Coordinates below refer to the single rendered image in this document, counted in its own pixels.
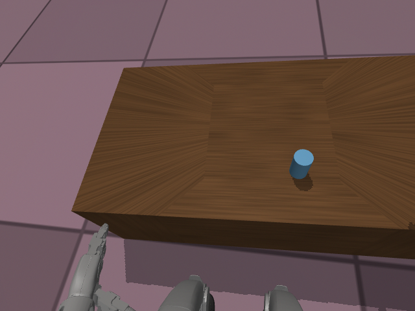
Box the can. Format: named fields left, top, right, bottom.
left=289, top=149, right=314, bottom=179

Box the left robot hand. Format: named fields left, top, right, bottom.
left=68, top=223, right=135, bottom=311

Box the left robot arm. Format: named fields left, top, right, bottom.
left=58, top=296, right=95, bottom=311

